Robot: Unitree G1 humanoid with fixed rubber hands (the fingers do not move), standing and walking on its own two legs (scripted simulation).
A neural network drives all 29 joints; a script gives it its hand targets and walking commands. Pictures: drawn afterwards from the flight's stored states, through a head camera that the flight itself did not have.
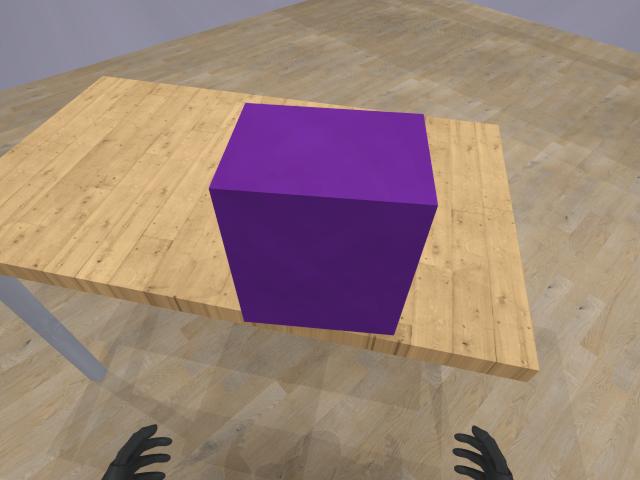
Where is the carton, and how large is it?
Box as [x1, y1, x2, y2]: [209, 103, 437, 334]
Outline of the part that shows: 245,103 209,186 210,195 244,321 393,334 437,206 423,114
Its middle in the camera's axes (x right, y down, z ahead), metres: +0.01 -0.02 +0.55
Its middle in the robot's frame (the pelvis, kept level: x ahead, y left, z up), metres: +0.44 -0.01 +0.07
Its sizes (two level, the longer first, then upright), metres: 0.233 0.171 0.274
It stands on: a table, 0.71 m high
